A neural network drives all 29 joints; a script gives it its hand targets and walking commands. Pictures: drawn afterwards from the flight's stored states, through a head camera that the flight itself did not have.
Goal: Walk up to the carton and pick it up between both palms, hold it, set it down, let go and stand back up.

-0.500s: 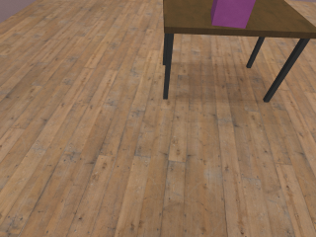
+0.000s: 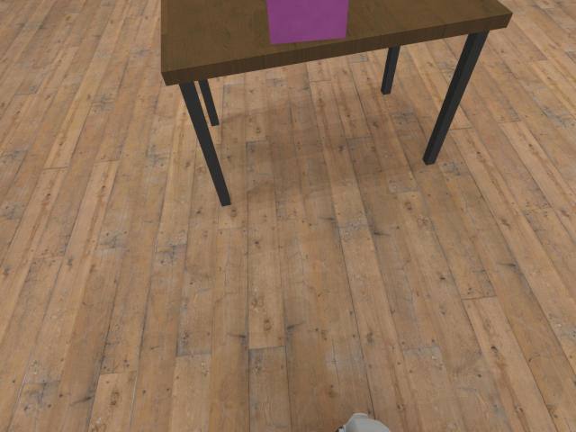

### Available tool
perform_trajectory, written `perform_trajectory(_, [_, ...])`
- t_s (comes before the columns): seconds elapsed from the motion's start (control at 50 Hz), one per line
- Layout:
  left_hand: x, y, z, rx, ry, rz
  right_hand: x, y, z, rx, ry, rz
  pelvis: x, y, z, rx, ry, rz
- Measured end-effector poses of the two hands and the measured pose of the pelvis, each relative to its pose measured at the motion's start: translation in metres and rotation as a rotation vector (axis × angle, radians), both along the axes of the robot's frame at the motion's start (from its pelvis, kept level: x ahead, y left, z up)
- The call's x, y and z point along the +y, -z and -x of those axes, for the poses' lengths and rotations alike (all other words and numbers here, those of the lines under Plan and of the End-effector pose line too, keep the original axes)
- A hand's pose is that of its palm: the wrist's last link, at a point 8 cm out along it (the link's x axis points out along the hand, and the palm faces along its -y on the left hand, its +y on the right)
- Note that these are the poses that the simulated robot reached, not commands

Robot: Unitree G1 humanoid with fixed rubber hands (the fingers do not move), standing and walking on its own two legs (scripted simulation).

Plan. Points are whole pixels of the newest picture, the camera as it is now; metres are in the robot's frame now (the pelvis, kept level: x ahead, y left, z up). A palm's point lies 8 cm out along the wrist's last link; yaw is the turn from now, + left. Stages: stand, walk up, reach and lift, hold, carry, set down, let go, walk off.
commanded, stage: walk up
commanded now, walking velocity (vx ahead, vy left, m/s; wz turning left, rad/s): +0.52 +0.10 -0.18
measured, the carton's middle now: out of the picture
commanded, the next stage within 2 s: none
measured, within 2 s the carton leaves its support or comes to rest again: neither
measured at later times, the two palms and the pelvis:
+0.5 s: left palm (129, 375) +0.24 +0.29 -0.16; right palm (387, 246) +0.44 -0.17 -0.11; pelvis +0.30 +0.06 -0.01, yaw -4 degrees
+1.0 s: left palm (215, 154) +0.70 +0.18 -0.11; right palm (409, 256) +0.44 -0.22 -0.15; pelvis +0.54 -0.02 +0.00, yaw -4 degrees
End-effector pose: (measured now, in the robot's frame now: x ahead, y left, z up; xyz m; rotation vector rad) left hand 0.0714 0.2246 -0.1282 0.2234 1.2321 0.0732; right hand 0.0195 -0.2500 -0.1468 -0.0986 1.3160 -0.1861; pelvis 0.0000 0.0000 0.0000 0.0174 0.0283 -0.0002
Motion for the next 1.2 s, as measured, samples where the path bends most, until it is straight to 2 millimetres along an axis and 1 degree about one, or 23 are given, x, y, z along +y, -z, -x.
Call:
perform_trajectory(0.06, [0.019,-0.017,0.025,0.067,-0.102,-0.056,-0.013,-0.020,-0.084,-0.101,-0.080,0.039,-0.007,-0.013,-0.035,-0.007,0.013,0.005])
perform_trajectory(0.12, [0.031,-0.027,0.044,0.134,-0.180,-0.089,-0.017,-0.038,-0.165,-0.216,-0.134,0.068,-0.009,-0.018,-0.068,-0.030,0.021,0.015])
perform_trajectory(0.18, [0.030,-0.030,0.049,0.192,-0.223,-0.086,-0.010,-0.053,-0.235,-0.325,-0.158,0.071,-0.005,-0.020,-0.101,-0.046,0.035,0.024])
perform_trajectory(0.22, [0.026,-0.030,0.042,0.224,-0.229,-0.072,0.002,-0.062,-0.275,-0.387,-0.165,0.055,-0.001,-0.020,-0.122,-0.050,0.041,0.029])
perform_trajectory(0.26, [0.024,-0.027,0.025,0.239,-0.227,-0.054,0.016,-0.067,-0.309,-0.428,-0.176,0.031,0.005,-0.020,-0.145,-0.049,0.042,0.031])
perform_trajectory(0.3, [0.024,-0.022,-0.002,0.232,-0.226,-0.033,0.032,-0.067,-0.337,-0.442,-0.191,0.006,0.013,-0.018,-0.168,-0.045,0.043,0.033])
perform_trajectory(0.38, [0.031,0.000,-0.066,0.216,-0.230,0.024,0.062,-0.057,-0.385,-0.422,-0.218,-0.010,0.031,-0.007,-0.222,-0.028,0.030,0.048])
perform_trajectory(0.44, [0.044,0.023,-0.117,0.223,-0.215,0.058,0.079,-0.043,-0.415,-0.378,-0.215,0.022,0.047,0.007,-0.265,-0.017,0.032,0.024])
perform_trajectory(0.48, [0.056,0.031,-0.153,0.235,-0.188,0.067,0.084,-0.041,-0.422,-0.346,-0.191,0.055,0.055,0.008,-0.287,-0.009,0.050,0.005])
perform_trajectory(0.52, [0.069,0.029,-0.191,0.230,-0.146,0.062,0.079,-0.042,-0.413,-0.298,-0.106,0.082,0.062,0.004,-0.308,0.004,0.069,0.045])
perform_trajectory(0.56, [0.083,0.022,-0.234,0.203,-0.091,0.050,0.070,-0.048,-0.391,-0.214,-0.027,0.114,0.065,-0.007,-0.330,-0.003,0.070,0.065])
perform_trajectory(0.64, [0.100,0.002,-0.340,0.058,-0.010,0.018,0.059,-0.057,-0.331,-0.009,0.086,0.152,0.067,-0.022,-0.370,-0.018,0.065,0.061])
perform_trajectory(0.7, [0.097,-0.011,-0.416,-0.051,0.038,0.005,0.062,-0.057,-0.295,0.122,0.155,0.132,0.064,-0.024,-0.397,-0.040,0.066,0.046])
perform_trajectory(0.76, [0.079,-0.021,-0.482,-0.137,0.081,0.017,0.074,-0.054,-0.276,0.222,0.195,0.081,0.055,-0.024,-0.424,-0.051,0.063,0.030])
perform_trajectory(0.8, [0.059,-0.026,-0.519,-0.182,0.106,0.043,0.081,-0.050,-0.277,0.268,0.210,0.039,0.047,-0.022,-0.443,-0.053,0.069,0.018])
perform_trajectory(0.84, [0.035,-0.028,-0.551,-0.211,0.134,0.069,0.085,-0.043,-0.289,0.287,0.220,-0.002,0.038,-0.019,-0.462,-0.054,0.074,0.003])
perform_trajectory(0.9, [0.000,-0.026,-0.591,-0.217,0.169,0.086,0.079,-0.028,-0.326,0.271,0.230,-0.055,0.019,-0.013,-0.492,-0.050,0.071,-0.017])
perform_trajectory(0.94, [-0.021,-0.021,-0.613,-0.207,0.177,0.079,0.066,-0.015,-0.359,0.250,0.232,-0.079,0.002,-0.005,-0.516,-0.039,0.070,-0.025])
perform_trajectory(1.0, [-0.045,-0.015,-0.632,-0.172,0.168,0.048,0.034,0.003,-0.419,0.211,0.192,-0.090,-0.020,0.001,-0.545,-0.031,0.070,0.026])
perform_trajectory(1.04, [-0.050,-0.013,-0.629,-0.147,0.115,0.021,0.010,0.005,-0.464,0.166,0.153,-0.076,-0.035,-0.001,-0.559,-0.030,0.053,0.011])
perform_trajectory(1.08, [-0.050,-0.014,-0.614,-0.098,0.034,-0.003,-0.015,-0.001,-0.510,0.120,0.104,-0.049,-0.047,-0.007,-0.573,-0.028,0.052,-0.011])
perform_trajectory(1.14, [-0.049,-0.022,-0.581,-0.010,-0.035,-0.034,-0.049,-0.013,-0.579,0.033,0.040,-0.002,-0.058,-0.018,-0.594,-0.027,0.046,-0.015])
perform_trajectory(1.2, [-0.050,-0.027,-0.546,0.086,-0.113,-0.051,-0.070,-0.023,-0.643,-0.061,-0.020,0.034,-0.067,-0.024,-0.611,-0.034,0.043,-0.004])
